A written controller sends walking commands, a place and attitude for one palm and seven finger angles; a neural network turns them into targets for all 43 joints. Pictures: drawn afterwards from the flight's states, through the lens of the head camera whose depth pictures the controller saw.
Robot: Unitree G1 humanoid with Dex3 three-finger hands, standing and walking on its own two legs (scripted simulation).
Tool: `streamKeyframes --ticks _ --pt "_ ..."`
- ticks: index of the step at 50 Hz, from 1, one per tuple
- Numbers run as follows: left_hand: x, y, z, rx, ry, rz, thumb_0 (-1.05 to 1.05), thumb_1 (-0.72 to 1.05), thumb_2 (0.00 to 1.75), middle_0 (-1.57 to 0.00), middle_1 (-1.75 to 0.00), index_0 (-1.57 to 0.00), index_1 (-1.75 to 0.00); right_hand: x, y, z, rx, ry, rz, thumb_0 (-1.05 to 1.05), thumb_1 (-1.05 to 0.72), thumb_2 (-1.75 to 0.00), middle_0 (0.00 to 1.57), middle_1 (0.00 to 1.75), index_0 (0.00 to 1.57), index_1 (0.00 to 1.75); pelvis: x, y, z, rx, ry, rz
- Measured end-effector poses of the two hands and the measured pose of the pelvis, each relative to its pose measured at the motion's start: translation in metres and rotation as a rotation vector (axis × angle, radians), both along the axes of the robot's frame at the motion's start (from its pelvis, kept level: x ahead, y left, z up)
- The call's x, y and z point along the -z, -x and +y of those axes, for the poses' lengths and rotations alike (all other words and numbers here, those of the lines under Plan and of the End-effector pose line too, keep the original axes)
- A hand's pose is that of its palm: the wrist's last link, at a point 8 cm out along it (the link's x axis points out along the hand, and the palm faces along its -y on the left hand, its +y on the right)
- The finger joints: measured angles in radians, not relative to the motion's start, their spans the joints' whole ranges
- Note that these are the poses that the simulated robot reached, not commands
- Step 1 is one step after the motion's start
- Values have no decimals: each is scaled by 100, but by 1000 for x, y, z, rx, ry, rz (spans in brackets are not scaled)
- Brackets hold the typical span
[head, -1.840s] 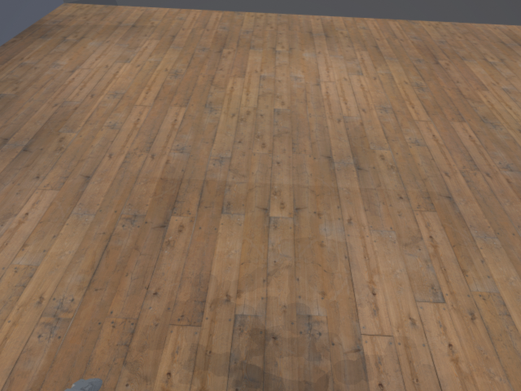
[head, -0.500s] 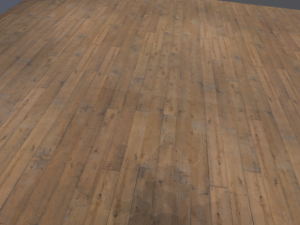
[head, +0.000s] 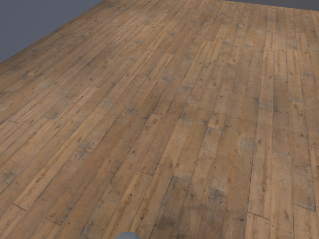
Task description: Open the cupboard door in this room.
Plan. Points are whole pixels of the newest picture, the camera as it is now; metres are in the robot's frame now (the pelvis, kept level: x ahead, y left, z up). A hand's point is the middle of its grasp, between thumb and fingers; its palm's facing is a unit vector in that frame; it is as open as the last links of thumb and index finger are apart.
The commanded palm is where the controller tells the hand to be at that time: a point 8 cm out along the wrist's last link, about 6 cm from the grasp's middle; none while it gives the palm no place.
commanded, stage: turn or walk to find it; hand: left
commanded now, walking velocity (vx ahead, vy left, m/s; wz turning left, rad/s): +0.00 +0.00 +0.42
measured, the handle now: out of the picture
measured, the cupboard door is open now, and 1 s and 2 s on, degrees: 0 0 0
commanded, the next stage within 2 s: stand and wait in 1.28 s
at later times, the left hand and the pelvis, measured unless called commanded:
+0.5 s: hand out of the picture +0.01 +0.24 -0.16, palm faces +0.23 -0.93 -0.28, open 7.4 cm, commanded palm none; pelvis -0.03 +0.01 -0.01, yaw +11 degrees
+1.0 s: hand out of the picture -0.13 +0.22 -0.20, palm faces +0.45 -0.86 -0.22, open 7.4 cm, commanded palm none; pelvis -0.07 +0.02 -0.02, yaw +25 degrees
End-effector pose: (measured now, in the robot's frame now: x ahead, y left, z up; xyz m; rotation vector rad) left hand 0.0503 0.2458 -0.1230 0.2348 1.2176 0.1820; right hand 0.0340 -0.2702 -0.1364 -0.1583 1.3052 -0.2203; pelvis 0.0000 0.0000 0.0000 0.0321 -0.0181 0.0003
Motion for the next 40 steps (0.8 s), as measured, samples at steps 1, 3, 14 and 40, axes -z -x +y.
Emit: streamKeyframes --ticks 1,3,14,40 --pt "2 7 1 -13 6 7 1 90 90 -20 -30 -20 -30 -1 -4 2 -17 4 4 0 -91 -90 20 30 20 30 0 1 1 -10 -1 2" --pt "7 21 6 -42 19 25 1 90 90 -20 -30 -20 -30 -3 -14 8 -53 11 4 0 -91 -90 20 30 20 30 1 3 6 -28 0 7" --pt "32 84 49 -191 43 137 1 90 90 -20 -30 -20 -30 -12 -66 70 -219 21 -126 0 -91 -90 20 30 20 30 9 17 33 -110 22 6" --pt "5 123 -11 -357 30 -15 1 90 90 -20 -30 -20 -30 3 -46 33 -359 -22 23 0 -91 -90 20 30 20 30 1 41 -5 -345 6 -13"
